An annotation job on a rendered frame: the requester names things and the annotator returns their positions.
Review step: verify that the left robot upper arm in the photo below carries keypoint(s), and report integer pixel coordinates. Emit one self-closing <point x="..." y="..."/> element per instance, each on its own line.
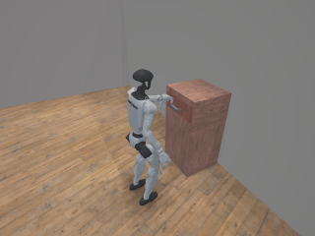
<point x="132" y="89"/>

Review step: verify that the right robot upper arm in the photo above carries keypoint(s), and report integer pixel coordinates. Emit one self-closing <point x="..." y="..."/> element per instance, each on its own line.
<point x="150" y="111"/>

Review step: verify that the robot right hand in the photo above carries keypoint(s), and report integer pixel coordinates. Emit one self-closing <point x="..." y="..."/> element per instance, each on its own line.
<point x="163" y="159"/>

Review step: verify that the handle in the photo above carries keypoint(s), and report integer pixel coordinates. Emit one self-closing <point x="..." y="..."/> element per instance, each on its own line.
<point x="174" y="108"/>

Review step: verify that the cabinet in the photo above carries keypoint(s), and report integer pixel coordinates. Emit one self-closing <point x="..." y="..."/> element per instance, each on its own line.
<point x="195" y="147"/>

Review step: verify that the right robot foot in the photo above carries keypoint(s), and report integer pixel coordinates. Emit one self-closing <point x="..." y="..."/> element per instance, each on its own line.
<point x="152" y="196"/>

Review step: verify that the drawer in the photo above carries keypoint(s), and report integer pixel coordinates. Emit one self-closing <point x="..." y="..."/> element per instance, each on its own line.
<point x="187" y="110"/>

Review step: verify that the robot left hand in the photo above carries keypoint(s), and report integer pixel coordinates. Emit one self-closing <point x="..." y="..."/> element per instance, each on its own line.
<point x="167" y="98"/>

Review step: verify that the robot torso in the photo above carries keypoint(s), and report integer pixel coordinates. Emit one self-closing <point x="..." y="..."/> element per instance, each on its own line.
<point x="136" y="116"/>

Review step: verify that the robot right forearm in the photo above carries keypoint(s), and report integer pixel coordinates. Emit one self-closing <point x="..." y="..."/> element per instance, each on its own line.
<point x="152" y="140"/>

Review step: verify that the robot left forearm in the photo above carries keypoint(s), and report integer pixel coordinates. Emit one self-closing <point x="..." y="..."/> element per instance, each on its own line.
<point x="156" y="98"/>

